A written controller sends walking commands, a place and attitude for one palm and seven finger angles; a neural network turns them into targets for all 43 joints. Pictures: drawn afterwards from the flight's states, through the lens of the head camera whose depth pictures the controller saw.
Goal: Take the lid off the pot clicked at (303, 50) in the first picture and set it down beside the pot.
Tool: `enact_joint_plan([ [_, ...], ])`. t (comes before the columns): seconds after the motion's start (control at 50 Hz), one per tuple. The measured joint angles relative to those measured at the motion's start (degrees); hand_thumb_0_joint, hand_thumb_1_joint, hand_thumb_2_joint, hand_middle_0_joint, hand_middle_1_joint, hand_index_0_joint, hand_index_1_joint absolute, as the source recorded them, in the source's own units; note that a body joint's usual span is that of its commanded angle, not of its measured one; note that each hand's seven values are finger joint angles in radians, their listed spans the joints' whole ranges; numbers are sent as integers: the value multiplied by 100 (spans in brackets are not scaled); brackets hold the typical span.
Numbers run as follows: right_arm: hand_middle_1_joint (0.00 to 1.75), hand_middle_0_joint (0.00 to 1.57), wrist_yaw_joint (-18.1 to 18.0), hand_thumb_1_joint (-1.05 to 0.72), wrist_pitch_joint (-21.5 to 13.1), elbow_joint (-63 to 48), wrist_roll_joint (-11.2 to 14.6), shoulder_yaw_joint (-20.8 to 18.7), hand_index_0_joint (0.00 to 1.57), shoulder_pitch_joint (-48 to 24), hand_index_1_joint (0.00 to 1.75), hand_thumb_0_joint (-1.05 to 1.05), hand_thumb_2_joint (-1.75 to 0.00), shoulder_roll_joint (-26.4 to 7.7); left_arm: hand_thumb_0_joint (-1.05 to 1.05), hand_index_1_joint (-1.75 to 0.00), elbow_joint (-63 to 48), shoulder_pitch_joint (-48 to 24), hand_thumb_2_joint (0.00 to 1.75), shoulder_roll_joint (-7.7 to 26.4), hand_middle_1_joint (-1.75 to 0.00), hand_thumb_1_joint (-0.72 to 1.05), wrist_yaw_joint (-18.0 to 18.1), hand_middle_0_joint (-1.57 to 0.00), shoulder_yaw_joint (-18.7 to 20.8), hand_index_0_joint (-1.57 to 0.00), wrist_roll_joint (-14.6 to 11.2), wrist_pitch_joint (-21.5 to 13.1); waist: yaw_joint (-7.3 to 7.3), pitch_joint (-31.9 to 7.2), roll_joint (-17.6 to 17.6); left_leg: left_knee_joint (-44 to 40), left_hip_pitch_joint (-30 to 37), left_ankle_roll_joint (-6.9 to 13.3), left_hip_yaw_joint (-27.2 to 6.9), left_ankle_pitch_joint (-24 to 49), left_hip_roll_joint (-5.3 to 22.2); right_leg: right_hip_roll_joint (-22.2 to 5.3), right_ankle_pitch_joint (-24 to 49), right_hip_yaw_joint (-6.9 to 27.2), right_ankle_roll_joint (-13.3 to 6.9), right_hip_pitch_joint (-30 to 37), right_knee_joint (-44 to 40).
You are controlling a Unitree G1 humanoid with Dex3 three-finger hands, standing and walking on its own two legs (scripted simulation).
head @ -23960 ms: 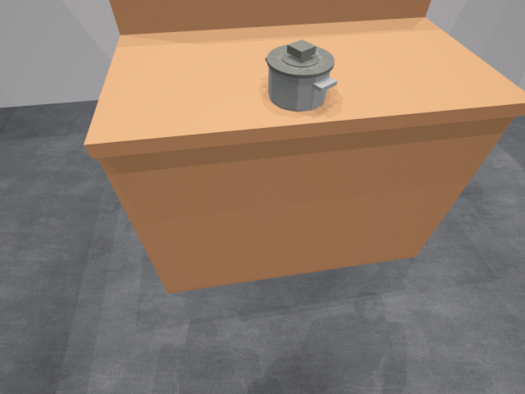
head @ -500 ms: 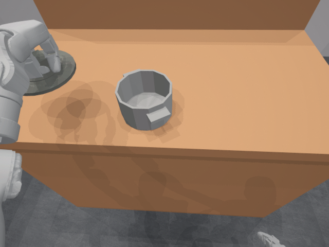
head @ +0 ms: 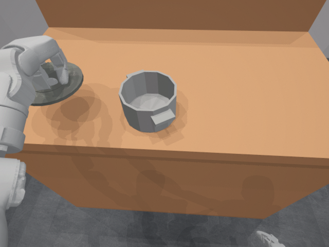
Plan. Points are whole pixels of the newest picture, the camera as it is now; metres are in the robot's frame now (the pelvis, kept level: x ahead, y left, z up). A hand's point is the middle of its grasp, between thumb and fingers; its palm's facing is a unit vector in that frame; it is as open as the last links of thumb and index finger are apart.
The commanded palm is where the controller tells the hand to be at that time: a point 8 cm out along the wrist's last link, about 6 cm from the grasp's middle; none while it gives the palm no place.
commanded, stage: lower the lid onto the table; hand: left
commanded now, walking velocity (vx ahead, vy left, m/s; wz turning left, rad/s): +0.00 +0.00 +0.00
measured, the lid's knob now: (45, 73) +0.48 +0.28 +0.17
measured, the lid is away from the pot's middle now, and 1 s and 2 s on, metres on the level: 0.24 0.24 0.24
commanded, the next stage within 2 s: open the fingers wide in 1.44 s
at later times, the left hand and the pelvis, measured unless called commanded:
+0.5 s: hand (49, 89) +0.44 +0.27 +0.15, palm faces -0.36 -0.08 -0.93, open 4.1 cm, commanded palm +0.43 +0.27 +0.23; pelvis +0.00 +0.01 +0.00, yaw +1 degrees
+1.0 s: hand (56, 99) +0.44 +0.27 +0.12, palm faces -0.42 -0.08 -0.90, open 4.1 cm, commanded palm +0.44 +0.27 +0.19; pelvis +0.00 +0.01 +0.00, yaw +0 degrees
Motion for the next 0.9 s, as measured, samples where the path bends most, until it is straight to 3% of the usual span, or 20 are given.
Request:
enact_joint_plan([
  [0.44,30,20,59,-91,-20,72,-35,-12,20,2,30,1,-90,39,-7,-99,61,261,106,-234,-70,22,116,-59,-225,-124,-60,-104,41,-32,-14,127,-38,81,-42,-81,-77,-73,-55,-22,28,13,60],
  [0.9,30,20,19,-91,-33,191,-77,-51,20,149,30,1,-90,47,-7,-99,505,413,106,-302,-70,23,295,-59,-169,-124,-33,-455,-66,-46,-44,236,-161,78,-41,-119,-63,-54,-62,3,29,-87,111],
])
